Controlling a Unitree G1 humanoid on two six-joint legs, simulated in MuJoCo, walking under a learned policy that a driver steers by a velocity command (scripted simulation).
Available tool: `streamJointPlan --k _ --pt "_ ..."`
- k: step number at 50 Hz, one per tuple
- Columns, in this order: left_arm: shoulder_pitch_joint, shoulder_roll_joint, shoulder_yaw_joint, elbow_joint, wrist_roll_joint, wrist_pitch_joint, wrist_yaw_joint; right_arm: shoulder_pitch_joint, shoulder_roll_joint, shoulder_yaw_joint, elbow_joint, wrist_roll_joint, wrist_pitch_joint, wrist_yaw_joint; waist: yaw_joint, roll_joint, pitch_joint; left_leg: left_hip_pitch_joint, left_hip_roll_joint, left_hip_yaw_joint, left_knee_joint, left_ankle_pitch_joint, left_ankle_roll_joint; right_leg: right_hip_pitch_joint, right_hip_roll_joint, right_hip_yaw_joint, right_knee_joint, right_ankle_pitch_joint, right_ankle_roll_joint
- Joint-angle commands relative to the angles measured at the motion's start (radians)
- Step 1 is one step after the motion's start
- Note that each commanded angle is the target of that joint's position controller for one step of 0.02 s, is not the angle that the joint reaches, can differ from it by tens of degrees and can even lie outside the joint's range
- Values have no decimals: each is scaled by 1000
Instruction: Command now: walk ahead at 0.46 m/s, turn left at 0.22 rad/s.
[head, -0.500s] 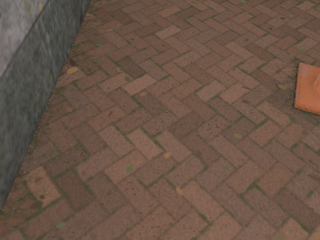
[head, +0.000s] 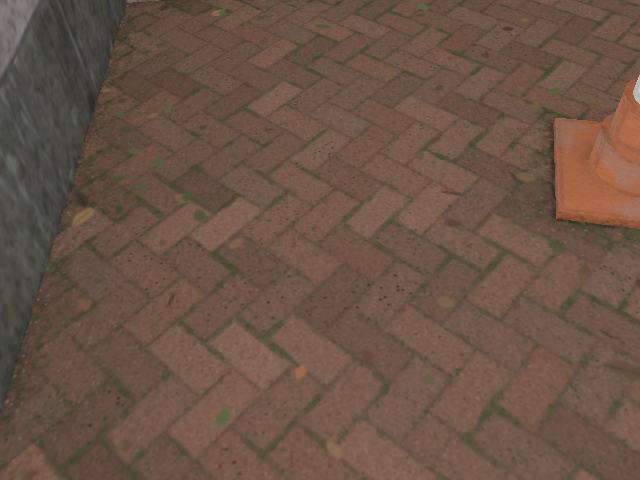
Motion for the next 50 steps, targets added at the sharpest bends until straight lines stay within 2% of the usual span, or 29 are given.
streamJointPlan --k 1,4,6,8,9,10,11,12,13,14,15,16,18,20,25,28,30,31,33,34,35,36,37,38,39,40,42,45,50 --pt "5 121 27 -19 0 -24 10 -143 -43 -2 -92 -2 -19 3 26 -130 116 -62 -29 27 -120 81 13 -61 -244 5 -62 582 -23" --pt "33 122 21 26 -3 -30 25 -229 -12 19 -126 -11 -21 12 42 -116 129 19 -37 118 -288 93 49 -28 -271 -37 -58 748 -11" --pt "36 151 24 50 2 -32 38 -191 -22 19 -121 -7 -21 5 14 -135 76 135 -93 172 -346 40 94 32 -284 -67 51 1098 12" --pt "12 194 35 57 16 -20 54 -14 -64 2 -70 -7 -24 -6 -73 -171 -32 303 -146 173 -366 -49 136 69 -300 -85 313 1319 27" --pt "-7 213 41 50 18 -12 56 137 -99 -14 -22 -10 -32 -14 -137 -167 -113 482 -161 137 -417 -61 165 6 -299 -94 523 1240 25" --pt "-34 210 39 27 12 -14 50 276 -150 -37 13 -22 -35 -29 -210 -99 -194 718 -69 -3 -479 -137 215 -178 -252 -119 811 937 19" --pt "41 72 11 -21 1 -25 23 253 -267 -69 2 -27 -27 -44 -105 170 -259 1017 241 -530 -500 -141 383 -623 -41 -95 1220 -87 64" --pt "-43 143 23 -43 9 -36 17 227 -246 -73 -2 25 -25 -41 -135 71 -314 1039 278 -809 -658 -168 444 -777 2 109 1354 -195 55" --pt "-110 156 20 -72 2 -50 12 154 -213 -68 -7 27 -23 -48 -106 6 -152 904 264 -648 -701 -156 403 -834 -75 145 1295 -79 46" --pt "-126 157 17 -76 1 -60 10 113 -158 -56 -8 23 -23 -48 -71 -73 -64 761 235 -549 -727 -68 366 -797 -115 121 1204 -26 45" --pt "-130 148 16 -71 8 -53 11 81 -124 -47 -8 18 -29 -49 -33 -115 -3 642 183 -463 -739 34 328 -748 -142 114 1130 -21 54" --pt "-114 140 14 -74 23 -31 10 61 -99 -38 -5 19 -35 -52 0 -111 12 559 138 -398 -753 103 309 -692 -155 112 1082 -29 72" --pt "-89 113 7 -73 35 7 5 63 -107 -37 -1 22 -54 -48 24 -79 3 488 93 -320 -771 193 299 -648 -168 90 996 -35 100" --pt "-136 98 2 -96 35 21 1 79 -131 -44 5 23 -63 -47 20 -56 17 443 57 -279 -792 198 286 -663 -176 62 895 24 124" --pt "-354 95 -3 -165 24 20 -6 173 -138 -52 25 28 -57 -51 -66 -5 32 517 11 -271 -764 240 203 -727 -158 41 610 269 149" --pt "-415 84 -10 -177 15 8 -6 228 -124 -47 46 24 -50 -63 -101 -2 20 601 2 -230 -671 556 152 -697 -108 9 489 316 132" --pt "-431 79 -14 -181 10 -4 -3 245 -115 -42 56 17 -44 -72 -114 15 3 635 4 -230 -623 647 123 -630 -71 0 420 319 109" --pt "-405 91 -10 -172 10 -9 -1 235 -115 -41 55 12 -43 -77 -100 28 -8 651 13 -246 -594 662 108 -578 -59 13 384 304 92" --pt "-250 142 8 -118 14 -22 13 174 -135 -43 43 9 -51 -86 -22 49 -52 680 15 -268 -464 764 80 -423 -38 37 303 284 47" --pt "-133 159 14 -86 17 -39 22 138 -140 -43 38 20 -59 -82 49 24 -94 650 -17 -243 -319 711 63 -275 -76 55 208 424 21" --pt "-8 210 23 -68 29 -52 35 142 -89 -28 4 35 -71 -76 82 -65 -220 510 -60 -210 -96 338 44 -20 -274 203 290 780 -21" --pt "-6 269 46 -68 24 -36 28 364 7 -13 23 77 -61 -84 -3 -328 -404 271 -217 -113 261 -543 2 265 -594 535 382 1273 -235" --pt "-17 203 47 -84 -15 -14 18 343 -109 -27 56 30 -45 -94 19 -155 -434 226 -183 -131 325 -492 16 179 -546 587 326 1107 -249" --pt "-91 132 28 -86 -21 -12 18 245 -110 -30 58 19 -37 -89 9 -96 -288 218 -155 -150 315 -403 5 38 -474 466 264 948 -213" --pt "-158 80 12 -85 -17 -10 18 182 -92 -24 43 10 -31 -82 -8 -80 -191 208 -123 -131 258 -365 -4 -69 -416 379 216 848 -169" --pt "-171 61 4 -73 -16 -11 21 147 -77 -20 39 6 -19 -73 -14 -108 -127 223 -99 -127 206 -342 -12 -151 -373 307 179 831 -141" --pt "-176 72 4 -43 -11 -10 21 189 -41 -12 64 -4 13 -61 -50 -156 -100 351 -101 -90 130 -294 -27 -301 -311 208 130 784 -114" --pt "-203 82 4 -19 4 -12 17 184 -10 1 81 2 31 -63 -74 -176 -106 429 -93 -49 -58 -286 -34 -373 -279 143 106 683 -110" --pt "-166 122 22 20 1 29 18 78 -14 15 93 0 48 -75 -28 -209 -69 501 -70 13 -312 -237 -15 -437 -268 203 55 44 -100"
